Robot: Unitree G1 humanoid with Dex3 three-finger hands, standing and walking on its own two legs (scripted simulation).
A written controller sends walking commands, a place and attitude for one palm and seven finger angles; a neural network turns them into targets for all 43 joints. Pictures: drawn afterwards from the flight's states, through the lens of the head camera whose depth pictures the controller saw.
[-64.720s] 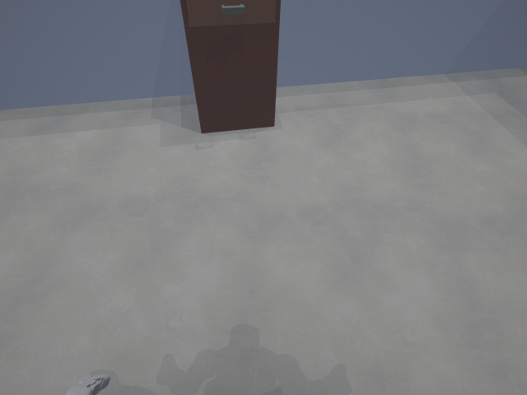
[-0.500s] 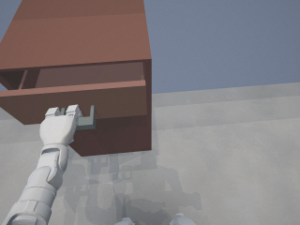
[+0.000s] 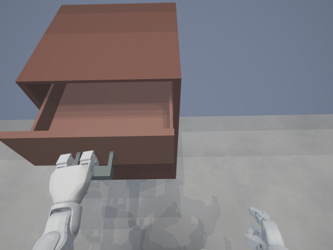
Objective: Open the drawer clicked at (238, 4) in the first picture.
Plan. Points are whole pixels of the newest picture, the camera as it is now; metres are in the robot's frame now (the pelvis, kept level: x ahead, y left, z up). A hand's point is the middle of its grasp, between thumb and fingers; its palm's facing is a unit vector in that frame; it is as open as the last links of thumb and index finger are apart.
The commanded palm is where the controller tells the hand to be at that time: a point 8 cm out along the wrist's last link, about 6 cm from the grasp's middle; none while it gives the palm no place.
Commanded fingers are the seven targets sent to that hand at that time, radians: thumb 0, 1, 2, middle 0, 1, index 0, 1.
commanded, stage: pull the drawer open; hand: left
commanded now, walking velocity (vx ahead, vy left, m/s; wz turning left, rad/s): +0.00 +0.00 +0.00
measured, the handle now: (93, 164) +0.32 +0.21 -0.02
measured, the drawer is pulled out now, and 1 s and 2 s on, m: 0.18 0.30 0.30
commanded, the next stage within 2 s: open the thumb to release the handle in 0.78 s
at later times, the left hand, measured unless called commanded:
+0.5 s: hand (68, 244) +0.14 +0.23 -0.04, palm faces -0.09 -0.08 -0.99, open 5.9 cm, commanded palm +0.10 +0.24 +0.01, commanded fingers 0.00 0.90 0.90 -0.40 -1.35 -0.40 -1.35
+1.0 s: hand (62, 247) +0.14 +0.24 -0.04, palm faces -0.01 -0.02 -1.00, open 6.3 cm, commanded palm +0.11 +0.24 +0.01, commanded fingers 0.00 0.41 0.69 -0.37 -1.30 -0.37 -1.30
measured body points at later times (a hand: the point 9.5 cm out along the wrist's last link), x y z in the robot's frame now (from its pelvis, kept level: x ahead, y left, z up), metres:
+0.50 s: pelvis -0.01 -0.01 -0.02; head +0.06 -0.03 +0.43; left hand +0.14 +0.23 +0.02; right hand +0.21 -0.24 -0.12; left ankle -0.05 +0.10 -0.70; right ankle -0.02 -0.11 -0.70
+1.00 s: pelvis -0.03 -0.01 -0.03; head +0.02 -0.04 +0.42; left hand +0.13 +0.24 +0.02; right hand +0.16 -0.25 -0.14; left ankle -0.05 +0.10 -0.70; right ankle -0.02 -0.11 -0.70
